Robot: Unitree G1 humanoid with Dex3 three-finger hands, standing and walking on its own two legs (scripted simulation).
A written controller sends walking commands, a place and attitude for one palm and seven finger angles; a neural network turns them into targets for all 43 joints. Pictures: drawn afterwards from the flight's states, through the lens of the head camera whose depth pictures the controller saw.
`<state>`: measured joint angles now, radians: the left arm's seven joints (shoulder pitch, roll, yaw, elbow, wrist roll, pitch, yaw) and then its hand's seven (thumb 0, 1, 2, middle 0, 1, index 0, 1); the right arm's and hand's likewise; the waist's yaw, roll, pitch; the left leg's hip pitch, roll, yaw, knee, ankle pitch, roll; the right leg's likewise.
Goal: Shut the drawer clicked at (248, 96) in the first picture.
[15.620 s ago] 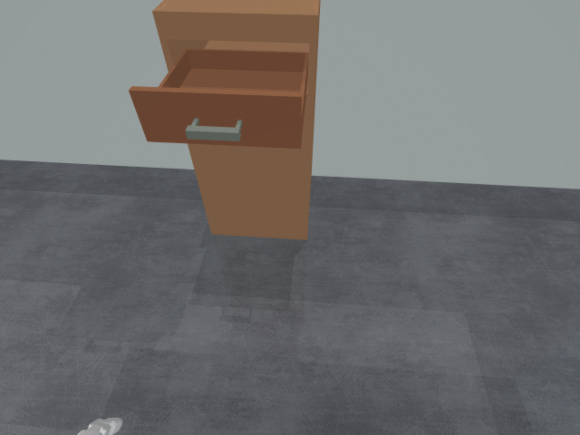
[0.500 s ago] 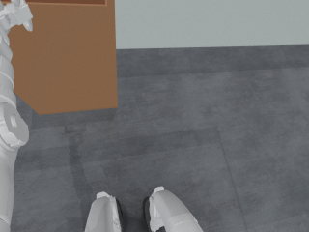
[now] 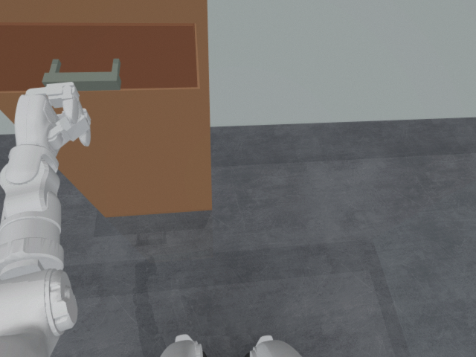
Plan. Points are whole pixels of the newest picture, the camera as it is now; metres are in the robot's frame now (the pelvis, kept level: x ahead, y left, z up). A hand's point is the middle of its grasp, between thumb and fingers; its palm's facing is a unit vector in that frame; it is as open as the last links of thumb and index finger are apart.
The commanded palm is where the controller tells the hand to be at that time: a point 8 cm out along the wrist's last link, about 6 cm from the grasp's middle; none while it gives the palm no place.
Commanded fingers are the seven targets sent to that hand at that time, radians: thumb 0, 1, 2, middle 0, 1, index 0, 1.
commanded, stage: draw the hand back to the body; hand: left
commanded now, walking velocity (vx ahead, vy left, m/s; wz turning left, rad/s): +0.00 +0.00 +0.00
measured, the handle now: (85, 73) +0.60 +0.24 +0.06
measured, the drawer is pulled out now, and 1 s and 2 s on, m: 0.00 0.00 0.00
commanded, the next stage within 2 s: step back with the hand held close in 1.18 s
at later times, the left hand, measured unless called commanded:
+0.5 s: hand (22, 216) +0.30 +0.22 +0.14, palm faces +0.20 -0.94 -0.26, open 3.3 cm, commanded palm +0.26 +0.27 +0.16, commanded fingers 0.00 0.90 0.90 -1.40 -1.60 -1.40 -1.60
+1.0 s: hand out of the picture +0.14 +0.23 +0.20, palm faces +0.40 -0.83 -0.39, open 3.3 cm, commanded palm +0.09 +0.27 +0.22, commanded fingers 0.00 0.90 0.90 -1.40 -1.60 -1.40 -1.60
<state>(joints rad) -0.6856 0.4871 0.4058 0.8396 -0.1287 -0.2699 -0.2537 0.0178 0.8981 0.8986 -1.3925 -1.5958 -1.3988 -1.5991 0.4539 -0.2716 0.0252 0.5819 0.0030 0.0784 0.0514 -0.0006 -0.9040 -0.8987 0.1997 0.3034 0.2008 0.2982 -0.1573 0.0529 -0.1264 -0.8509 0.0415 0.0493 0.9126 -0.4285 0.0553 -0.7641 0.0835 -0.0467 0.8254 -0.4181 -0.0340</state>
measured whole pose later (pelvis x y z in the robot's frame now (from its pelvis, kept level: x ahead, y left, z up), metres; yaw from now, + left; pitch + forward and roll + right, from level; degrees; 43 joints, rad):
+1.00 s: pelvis -0.03 -0.01 +0.05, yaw +3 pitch -5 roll -1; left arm 0.53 0.35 0.26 -0.42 -0.10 -0.10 0.08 0.01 0.90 0.90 -1.40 -1.60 -1.41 -1.60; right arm 0.21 -0.25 0.04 0.61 0.02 -0.05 -0.06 0.01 -0.90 -0.90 0.20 0.30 0.20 0.30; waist 0.05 0.09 0.00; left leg -0.12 -0.02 0.01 0.42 -0.22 0.03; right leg -0.05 0.05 -0.03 0.37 -0.24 -0.04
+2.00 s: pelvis -0.08 +0.02 +0.04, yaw +3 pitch +1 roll -2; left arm 0.63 0.40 0.36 -0.55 -0.04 -0.20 0.12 0.01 0.89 0.90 -1.40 -1.59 -1.41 -1.60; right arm 0.17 -0.22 0.01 0.51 0.01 0.00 -0.07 0.01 -0.90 -0.90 0.20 0.30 0.20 0.30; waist 0.01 0.03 0.03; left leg -0.38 -0.04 0.02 0.52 -0.17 0.08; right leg -0.30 0.02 -0.03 0.48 -0.20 0.00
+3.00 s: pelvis -0.24 +0.02 +0.02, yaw -3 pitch +0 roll -3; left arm 0.59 0.49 0.41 -0.67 -0.08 -0.29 0.08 0.01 0.89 0.90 -1.41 -1.59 -1.41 -1.60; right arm 0.22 -0.16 0.04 0.66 -0.01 -0.11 -0.06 0.01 -0.90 -0.90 0.20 0.30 0.21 0.30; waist 0.00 -0.04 -0.05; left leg -0.52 0.00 0.04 0.57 -0.02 0.05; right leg -0.06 0.01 -0.01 0.58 -0.48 0.03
